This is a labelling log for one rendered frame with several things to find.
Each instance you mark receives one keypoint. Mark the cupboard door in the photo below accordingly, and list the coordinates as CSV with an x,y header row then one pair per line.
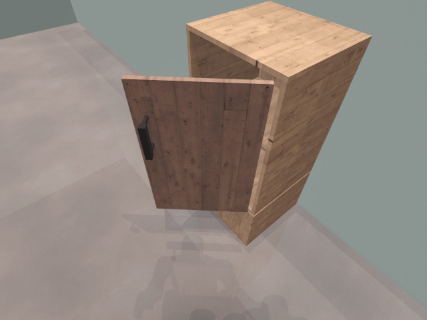
x,y
207,136

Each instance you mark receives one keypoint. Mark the handle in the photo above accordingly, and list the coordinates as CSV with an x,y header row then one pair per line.
x,y
145,140

